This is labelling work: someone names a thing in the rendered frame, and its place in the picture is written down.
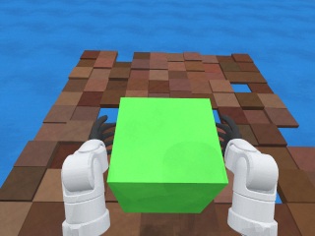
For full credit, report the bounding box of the left robot hand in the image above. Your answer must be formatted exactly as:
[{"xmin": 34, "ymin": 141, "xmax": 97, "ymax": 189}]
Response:
[{"xmin": 89, "ymin": 115, "xmax": 117, "ymax": 155}]

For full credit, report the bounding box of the carton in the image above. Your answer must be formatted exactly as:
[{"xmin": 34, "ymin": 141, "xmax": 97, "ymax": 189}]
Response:
[{"xmin": 106, "ymin": 97, "xmax": 228, "ymax": 213}]

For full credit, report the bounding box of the robot left forearm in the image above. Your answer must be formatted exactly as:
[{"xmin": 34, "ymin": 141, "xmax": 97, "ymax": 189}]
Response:
[{"xmin": 61, "ymin": 139, "xmax": 110, "ymax": 236}]

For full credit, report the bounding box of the right robot hand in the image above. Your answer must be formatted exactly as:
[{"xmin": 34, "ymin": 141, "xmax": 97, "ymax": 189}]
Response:
[{"xmin": 215, "ymin": 114, "xmax": 242, "ymax": 158}]

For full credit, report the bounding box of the robot right forearm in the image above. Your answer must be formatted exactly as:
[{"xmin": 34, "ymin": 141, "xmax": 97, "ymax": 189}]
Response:
[{"xmin": 224, "ymin": 139, "xmax": 279, "ymax": 236}]

